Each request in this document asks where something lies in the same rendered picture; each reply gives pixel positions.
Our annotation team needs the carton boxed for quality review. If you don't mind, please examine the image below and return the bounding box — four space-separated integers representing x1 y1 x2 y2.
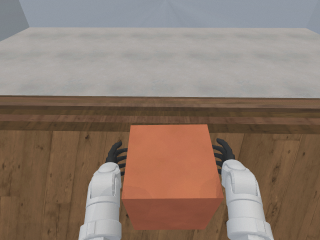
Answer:
121 124 224 230

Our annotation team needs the robot left hand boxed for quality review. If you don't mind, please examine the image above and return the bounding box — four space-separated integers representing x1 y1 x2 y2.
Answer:
105 141 128 176

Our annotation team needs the left robot forearm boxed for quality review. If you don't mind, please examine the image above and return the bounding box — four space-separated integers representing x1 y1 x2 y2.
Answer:
78 162 122 240

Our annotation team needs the robot right hand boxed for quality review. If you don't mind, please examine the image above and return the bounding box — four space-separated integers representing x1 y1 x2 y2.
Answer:
212 138 235 175

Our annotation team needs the right robot forearm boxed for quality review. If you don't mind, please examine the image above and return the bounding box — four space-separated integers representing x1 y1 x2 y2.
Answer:
221 159 274 240

